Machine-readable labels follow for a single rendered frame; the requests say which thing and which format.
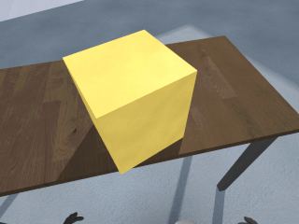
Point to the carton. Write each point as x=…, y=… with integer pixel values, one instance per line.
x=138, y=94

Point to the left robot hand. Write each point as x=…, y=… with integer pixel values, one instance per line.
x=73, y=218

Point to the table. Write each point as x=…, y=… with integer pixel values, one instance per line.
x=47, y=136

